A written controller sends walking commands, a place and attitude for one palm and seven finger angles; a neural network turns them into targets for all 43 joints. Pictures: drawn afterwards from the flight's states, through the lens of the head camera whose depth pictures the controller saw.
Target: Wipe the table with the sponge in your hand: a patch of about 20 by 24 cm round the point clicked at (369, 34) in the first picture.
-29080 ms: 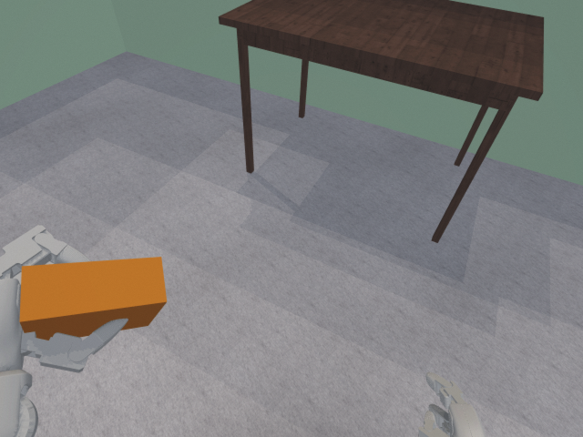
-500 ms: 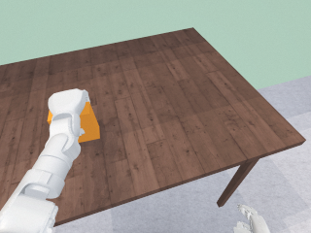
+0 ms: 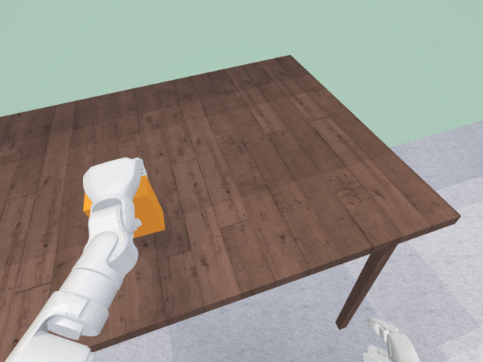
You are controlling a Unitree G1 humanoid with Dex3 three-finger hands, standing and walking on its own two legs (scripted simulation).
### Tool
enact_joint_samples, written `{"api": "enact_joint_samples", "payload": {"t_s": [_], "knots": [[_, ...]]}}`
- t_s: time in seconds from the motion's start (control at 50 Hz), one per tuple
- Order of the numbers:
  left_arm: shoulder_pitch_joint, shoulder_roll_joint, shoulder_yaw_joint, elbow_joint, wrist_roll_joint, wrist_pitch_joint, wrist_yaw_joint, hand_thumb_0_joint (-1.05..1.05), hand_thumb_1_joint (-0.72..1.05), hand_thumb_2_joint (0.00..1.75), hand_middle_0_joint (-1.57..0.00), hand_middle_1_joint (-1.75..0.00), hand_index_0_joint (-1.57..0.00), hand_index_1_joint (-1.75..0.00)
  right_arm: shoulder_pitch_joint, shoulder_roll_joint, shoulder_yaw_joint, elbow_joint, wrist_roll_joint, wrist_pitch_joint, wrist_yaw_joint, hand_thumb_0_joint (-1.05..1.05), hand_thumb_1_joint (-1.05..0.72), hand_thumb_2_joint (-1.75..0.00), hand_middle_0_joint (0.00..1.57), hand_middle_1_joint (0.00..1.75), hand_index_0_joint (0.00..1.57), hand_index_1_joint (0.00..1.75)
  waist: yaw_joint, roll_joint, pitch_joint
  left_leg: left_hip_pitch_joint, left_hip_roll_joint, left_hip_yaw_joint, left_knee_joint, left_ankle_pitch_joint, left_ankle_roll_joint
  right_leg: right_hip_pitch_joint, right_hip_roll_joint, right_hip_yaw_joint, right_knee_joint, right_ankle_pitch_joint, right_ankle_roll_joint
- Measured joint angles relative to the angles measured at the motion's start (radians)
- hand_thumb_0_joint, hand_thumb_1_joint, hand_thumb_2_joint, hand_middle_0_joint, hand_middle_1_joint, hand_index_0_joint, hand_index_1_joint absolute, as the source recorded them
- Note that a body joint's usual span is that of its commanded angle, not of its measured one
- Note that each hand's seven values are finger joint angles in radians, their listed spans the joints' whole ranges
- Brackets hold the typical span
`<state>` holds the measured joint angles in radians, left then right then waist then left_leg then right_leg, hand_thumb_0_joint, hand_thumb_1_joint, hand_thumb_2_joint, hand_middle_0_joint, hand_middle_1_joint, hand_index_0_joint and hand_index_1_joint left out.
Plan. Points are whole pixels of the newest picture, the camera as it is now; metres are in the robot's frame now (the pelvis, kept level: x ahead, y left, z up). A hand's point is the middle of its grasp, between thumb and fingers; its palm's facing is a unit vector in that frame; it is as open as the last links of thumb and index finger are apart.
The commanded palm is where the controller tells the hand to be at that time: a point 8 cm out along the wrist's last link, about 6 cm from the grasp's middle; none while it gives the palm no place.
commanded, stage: wipe back along the middle lane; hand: left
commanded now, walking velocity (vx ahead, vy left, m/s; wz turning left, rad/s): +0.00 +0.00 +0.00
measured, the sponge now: (131, 216) +0.35 +0.25 +0.04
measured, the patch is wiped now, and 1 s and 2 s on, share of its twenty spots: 0.35 0.50 0.60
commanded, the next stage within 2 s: slide across to the third lane in 1.26 s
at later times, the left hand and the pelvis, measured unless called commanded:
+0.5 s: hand (124, 218) +0.32 +0.24 +0.08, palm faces +0.04 -0.07 -1.00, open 9.0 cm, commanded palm +0.28 +0.23 +0.12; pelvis -0.01 +0.00 +0.00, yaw -1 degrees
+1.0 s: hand (128, 241) +0.27 +0.21 +0.09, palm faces +0.09 -0.11 -0.99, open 8.9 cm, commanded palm +0.22 +0.20 +0.12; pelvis -0.01 +0.00 +0.00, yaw -1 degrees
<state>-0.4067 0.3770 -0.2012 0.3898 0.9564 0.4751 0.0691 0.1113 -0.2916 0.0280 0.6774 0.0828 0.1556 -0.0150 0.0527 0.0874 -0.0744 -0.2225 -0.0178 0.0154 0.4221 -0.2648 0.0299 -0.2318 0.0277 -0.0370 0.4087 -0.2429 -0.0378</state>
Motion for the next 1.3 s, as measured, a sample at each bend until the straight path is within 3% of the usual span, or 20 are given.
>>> {"api": "enact_joint_samples", "payload": {"t_s": [0.26,0.76,1.02,1.3], "knots": [[0.071,0.001,-0.004,-0.062,-0.001,-0.01,0.003,0.0,-0.42,1.12,-0.8,-1.47,-0.81,-1.48,-0.023,0.003,0.006,-0.024,0.005,-0.002,-0.004,0.01,-0.9,-0.9,0.2,0.29,0.2,0.3,0.006,-0.001,-0.005,0.008,0.004,0.006,0.01,0.004,-0.004,0.003,0.004,0.006,0.015,0.004,-0.005],[0.277,-0.018,-0.037,-0.332,0.0,0.06,0.008,0.02,-0.41,1.11,-0.79,-1.49,-0.81,-1.49,-0.054,0.011,0.015,-0.045,0.003,-0.009,0.024,0.01,-0.9,-0.9,0.2,0.29,0.2,0.3,0.031,0.012,-0.002,0.043,0.002,0.021,0.014,-0.007,0.0,0.028,0.002,0.021,0.031,-0.008,0.0],[0.343,-0.05,-0.094,-0.439,0.032,0.112,0.014,0.03,-0.41,1.11,-0.77,-1.5,-0.81,-1.48,-0.082,0.015,0.012,-0.052,0.004,-0.01,0.048,0.01,-0.9,-0.9,0.2,0.29,0.2,0.3,0.046,0.014,0.008,0.053,-0.002,0.02,0.024,-0.009,0.001,0.034,-0.002,0.021,0.052,-0.016,0.0],[0.475,-0.064,-0.099,-0.573,0.015,0.1,0.032,0.03,-0.41,1.1,-0.76,-1.52,-0.82,-1.46,-0.091,0.029,0.021,-0.059,0.0,-0.001,0.07,0.01,-0.9,-0.9,0.2,0.29,0.2,0.3,0.053,0.021,0.011,0.073,0.008,0.03,0.03,-0.007,-0.008,0.045,0.009,0.03,0.066,-0.014,-0.01]]}}
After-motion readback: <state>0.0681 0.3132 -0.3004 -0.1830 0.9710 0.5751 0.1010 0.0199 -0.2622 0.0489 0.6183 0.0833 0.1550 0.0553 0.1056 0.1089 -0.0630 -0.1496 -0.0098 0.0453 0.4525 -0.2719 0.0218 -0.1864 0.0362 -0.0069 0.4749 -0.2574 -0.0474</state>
